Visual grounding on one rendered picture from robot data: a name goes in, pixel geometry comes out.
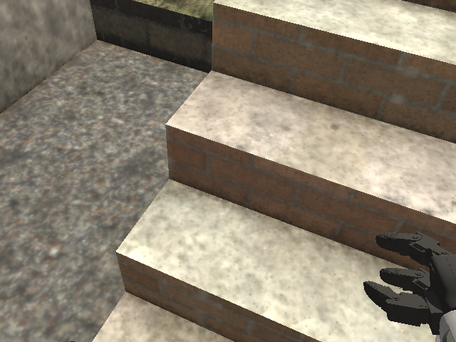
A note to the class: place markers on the robot right hand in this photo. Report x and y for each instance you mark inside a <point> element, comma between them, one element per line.
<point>434,293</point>

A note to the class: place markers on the robot right forearm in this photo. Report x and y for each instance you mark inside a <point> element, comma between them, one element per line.
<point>448,327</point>

